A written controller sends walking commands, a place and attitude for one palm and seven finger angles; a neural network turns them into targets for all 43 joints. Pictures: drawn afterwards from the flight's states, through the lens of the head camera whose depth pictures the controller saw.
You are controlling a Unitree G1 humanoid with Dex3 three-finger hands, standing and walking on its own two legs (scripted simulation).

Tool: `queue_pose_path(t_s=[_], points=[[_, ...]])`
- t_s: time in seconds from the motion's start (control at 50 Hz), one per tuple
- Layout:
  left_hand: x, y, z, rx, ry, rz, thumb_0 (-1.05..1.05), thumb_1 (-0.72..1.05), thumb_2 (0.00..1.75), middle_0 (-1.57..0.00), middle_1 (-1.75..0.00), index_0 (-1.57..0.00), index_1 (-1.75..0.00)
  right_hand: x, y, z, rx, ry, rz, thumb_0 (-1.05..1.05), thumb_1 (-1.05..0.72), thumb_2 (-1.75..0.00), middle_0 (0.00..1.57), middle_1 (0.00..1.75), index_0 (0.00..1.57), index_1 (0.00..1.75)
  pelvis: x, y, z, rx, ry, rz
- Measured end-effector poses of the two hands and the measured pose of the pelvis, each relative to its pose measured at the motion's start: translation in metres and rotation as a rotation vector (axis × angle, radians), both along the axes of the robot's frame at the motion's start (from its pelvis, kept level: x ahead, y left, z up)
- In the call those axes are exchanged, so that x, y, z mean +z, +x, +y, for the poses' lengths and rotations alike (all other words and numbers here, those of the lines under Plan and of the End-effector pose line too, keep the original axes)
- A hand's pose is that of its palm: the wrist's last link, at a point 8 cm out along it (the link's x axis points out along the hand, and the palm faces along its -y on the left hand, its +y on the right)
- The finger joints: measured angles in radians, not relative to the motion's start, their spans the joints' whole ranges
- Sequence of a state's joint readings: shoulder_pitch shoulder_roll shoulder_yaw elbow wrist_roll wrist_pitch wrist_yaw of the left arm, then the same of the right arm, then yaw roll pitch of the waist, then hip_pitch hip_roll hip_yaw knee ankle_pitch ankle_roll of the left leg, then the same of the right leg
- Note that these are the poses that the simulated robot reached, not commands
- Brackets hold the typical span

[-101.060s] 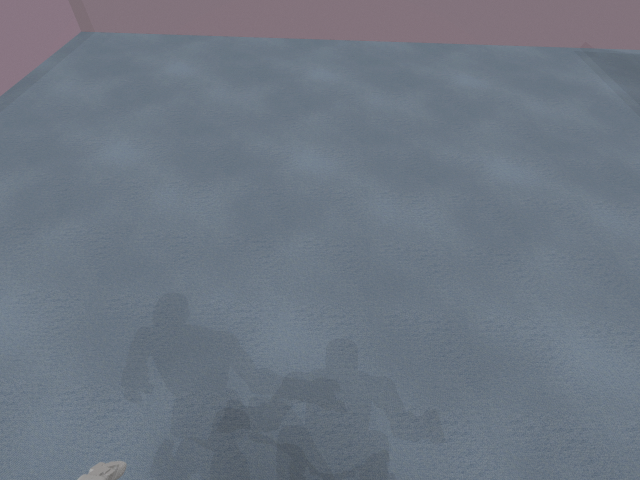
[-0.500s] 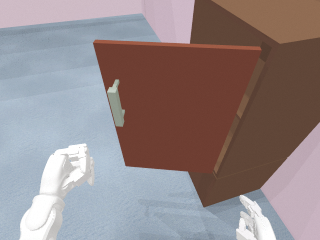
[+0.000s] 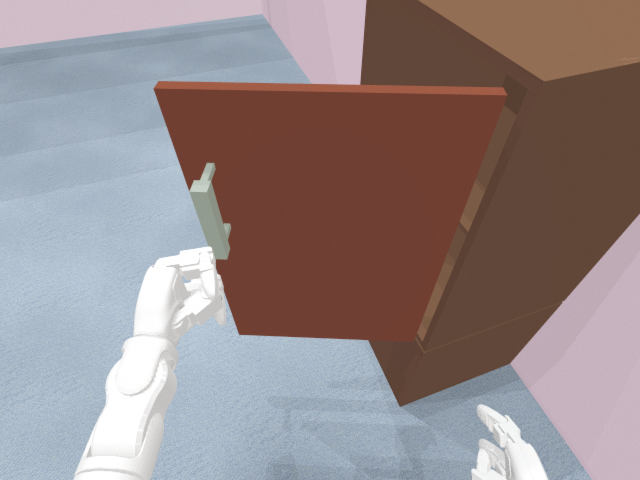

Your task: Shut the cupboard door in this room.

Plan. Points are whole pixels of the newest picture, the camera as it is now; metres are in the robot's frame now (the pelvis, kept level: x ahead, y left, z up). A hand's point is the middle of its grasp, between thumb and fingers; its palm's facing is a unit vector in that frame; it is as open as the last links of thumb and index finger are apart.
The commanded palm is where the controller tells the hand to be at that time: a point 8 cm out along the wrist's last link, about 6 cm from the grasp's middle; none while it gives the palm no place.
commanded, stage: bring the fist close to the handle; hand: left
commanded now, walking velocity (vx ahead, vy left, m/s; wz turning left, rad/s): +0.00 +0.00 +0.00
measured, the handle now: (215, 212) +0.45 +0.17 +0.09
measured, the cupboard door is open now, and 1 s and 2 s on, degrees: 68 68 55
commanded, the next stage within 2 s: push the door shut along its arc in 0.70 s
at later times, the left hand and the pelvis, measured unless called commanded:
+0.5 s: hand (237, 261) +0.36 +0.12 +0.09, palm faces +0.02 -1.00 -0.03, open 3.1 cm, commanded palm +0.33 +0.17 +0.09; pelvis +0.00 -0.01 +0.00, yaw -1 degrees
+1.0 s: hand (240, 252) +0.37 +0.12 +0.09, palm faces -0.02 -1.00 -0.04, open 3.1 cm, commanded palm +0.36 +0.17 +0.09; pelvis +0.00 -0.01 +0.00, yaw +0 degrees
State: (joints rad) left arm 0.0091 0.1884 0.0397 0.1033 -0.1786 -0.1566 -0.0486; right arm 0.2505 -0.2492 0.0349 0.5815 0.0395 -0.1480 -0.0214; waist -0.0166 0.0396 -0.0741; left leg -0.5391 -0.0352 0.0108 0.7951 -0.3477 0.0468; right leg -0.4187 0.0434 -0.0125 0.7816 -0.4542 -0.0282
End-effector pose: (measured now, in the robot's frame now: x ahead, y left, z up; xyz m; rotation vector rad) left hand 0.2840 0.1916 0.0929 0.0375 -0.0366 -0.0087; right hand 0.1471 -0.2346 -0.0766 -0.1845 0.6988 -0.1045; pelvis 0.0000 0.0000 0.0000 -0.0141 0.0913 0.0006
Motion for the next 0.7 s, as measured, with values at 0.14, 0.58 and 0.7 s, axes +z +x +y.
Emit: queue_pose_path(t_s=[0.14, 0.58, 0.7], points=[[0.004, 0.017, -0.004, 0.018, 0.000, -0.007, 0.02, 0.90, 0.90, -1.31, -1.50, -1.30, -1.50, -0.002, 0.000, -0.003, -0.009, 0.014, 0.023, 0.01, -0.91, -0.90, 0.21, 0.30, 0.20, 0.30, 0.001, 0.003, -0.004, -0.003, 0.003, 0.000], [-0.001, 0.047, -0.010, 0.036, -0.007, 0.016, 0.02, 0.90, 0.90, -1.30, -1.50, -1.30, -1.50, -0.011, -0.028, -0.029, -0.077, 0.008, 0.137, 0.01, -0.91, -0.90, 0.20, 0.30, 0.20, 0.30, 0.004, 0.004, -0.015, -0.016, 0.013, 0.014], [-0.002, 0.046, -0.011, 0.030, -0.010, 0.003, 0.02, 0.90, 0.90, -1.31, -1.50, -1.30, -1.50, -0.013, -0.028, -0.031, -0.076, -0.003, 0.148, 0.01, -0.91, -0.90, 0.20, 0.30, 0.20, 0.30, 0.003, 0.002, -0.016, -0.009, 0.010, 0.014]])
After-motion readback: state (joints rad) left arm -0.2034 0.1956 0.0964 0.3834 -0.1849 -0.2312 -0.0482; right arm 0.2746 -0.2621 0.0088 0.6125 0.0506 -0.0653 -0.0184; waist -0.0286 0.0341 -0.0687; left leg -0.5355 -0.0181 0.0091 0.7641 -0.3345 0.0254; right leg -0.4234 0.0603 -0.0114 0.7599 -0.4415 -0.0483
